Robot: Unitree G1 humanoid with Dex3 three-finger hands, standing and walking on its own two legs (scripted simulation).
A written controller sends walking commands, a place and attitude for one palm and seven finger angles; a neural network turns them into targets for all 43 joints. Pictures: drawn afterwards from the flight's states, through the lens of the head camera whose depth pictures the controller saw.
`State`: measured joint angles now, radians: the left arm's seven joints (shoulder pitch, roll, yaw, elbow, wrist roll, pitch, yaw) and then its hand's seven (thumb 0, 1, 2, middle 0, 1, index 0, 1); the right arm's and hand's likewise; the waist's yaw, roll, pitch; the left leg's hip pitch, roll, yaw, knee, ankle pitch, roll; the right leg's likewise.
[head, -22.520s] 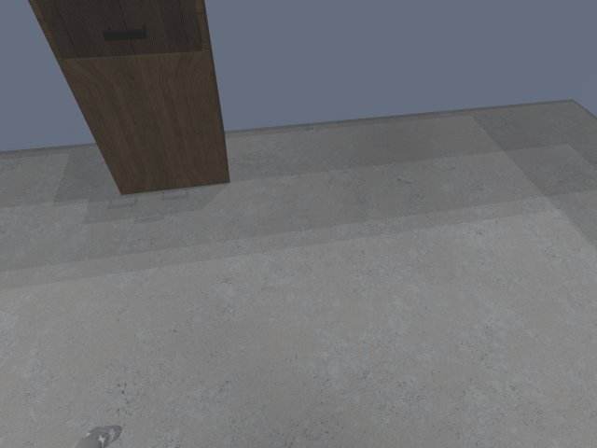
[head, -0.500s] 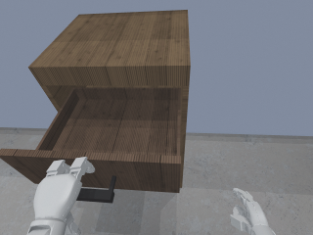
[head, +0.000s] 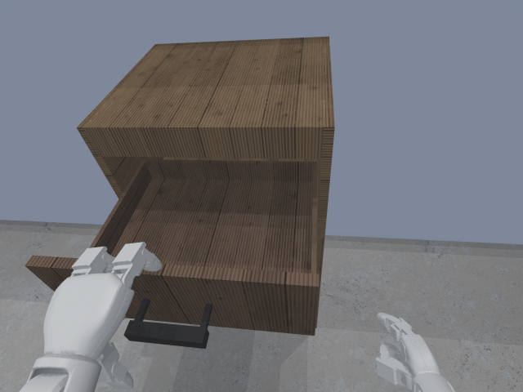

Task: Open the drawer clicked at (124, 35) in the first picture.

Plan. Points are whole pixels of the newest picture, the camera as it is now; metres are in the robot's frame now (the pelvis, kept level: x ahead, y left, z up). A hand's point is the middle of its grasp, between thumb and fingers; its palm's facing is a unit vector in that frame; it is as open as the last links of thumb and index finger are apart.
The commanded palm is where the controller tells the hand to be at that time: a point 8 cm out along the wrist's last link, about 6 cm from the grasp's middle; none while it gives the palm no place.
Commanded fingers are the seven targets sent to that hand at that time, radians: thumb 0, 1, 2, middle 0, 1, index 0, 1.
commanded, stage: lift the hand off the handle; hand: left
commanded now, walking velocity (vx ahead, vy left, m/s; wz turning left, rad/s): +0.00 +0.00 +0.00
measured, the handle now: (171, 320) +0.22 +0.20 -0.02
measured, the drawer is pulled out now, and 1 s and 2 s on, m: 0.28 0.28 0.28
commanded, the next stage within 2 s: draw the hand back to the body in 0.22 s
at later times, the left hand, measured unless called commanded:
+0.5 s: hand (118, 307) +0.18 +0.21 +0.12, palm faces +0.10 -0.12 -0.99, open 13.8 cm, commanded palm +0.15 +0.21 +0.18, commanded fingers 0.00 -0.50 0.30 -0.30 -1.20 -0.30 -1.20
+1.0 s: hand (102, 308) +0.17 +0.22 +0.13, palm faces +0.20 -0.56 -0.80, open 13.8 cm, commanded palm +0.13 +0.24 +0.18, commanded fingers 0.00 -0.32 0.38 -0.29 -1.09 -0.29 -1.09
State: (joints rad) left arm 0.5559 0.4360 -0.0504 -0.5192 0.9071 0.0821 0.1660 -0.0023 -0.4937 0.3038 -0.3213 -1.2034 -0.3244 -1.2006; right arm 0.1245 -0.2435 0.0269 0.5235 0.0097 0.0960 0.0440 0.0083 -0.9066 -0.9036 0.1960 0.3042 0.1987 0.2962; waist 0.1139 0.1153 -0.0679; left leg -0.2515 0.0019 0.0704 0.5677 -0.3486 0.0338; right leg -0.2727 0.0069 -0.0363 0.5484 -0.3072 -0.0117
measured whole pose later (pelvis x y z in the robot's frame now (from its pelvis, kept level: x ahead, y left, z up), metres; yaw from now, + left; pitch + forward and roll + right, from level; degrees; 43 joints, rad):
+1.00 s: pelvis -0.01 -0.01 +0.01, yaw +1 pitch -1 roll -1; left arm 0.57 0.43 0.16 -0.51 0.35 -0.02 0.11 0.00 -0.48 0.31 -0.32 -1.20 -0.32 -1.19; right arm 0.12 -0.26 0.01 0.54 0.03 0.03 -0.02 0.01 -0.91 -0.90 0.20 0.30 0.20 0.30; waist 0.08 0.11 0.02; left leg -0.17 0.00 0.05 0.49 -0.30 0.03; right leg -0.18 0.01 -0.06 0.47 -0.27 -0.02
